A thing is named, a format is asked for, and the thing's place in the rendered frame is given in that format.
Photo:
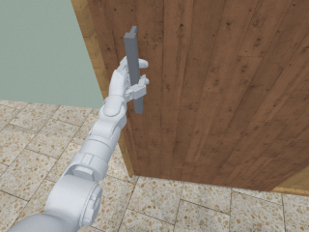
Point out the robot left upper arm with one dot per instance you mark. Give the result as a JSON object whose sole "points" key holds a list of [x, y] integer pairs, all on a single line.
{"points": [[73, 203]]}

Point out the wardrobe door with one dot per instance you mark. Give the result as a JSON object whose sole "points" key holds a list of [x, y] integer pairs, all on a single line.
{"points": [[227, 102], [300, 180]]}

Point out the robot left forearm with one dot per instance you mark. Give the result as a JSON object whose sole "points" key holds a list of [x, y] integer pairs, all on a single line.
{"points": [[91, 162]]}

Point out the handle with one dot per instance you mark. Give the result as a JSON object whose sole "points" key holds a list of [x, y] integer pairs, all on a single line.
{"points": [[132, 58]]}

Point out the robot left hand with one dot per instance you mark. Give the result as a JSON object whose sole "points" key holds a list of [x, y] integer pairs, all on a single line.
{"points": [[120, 82]]}

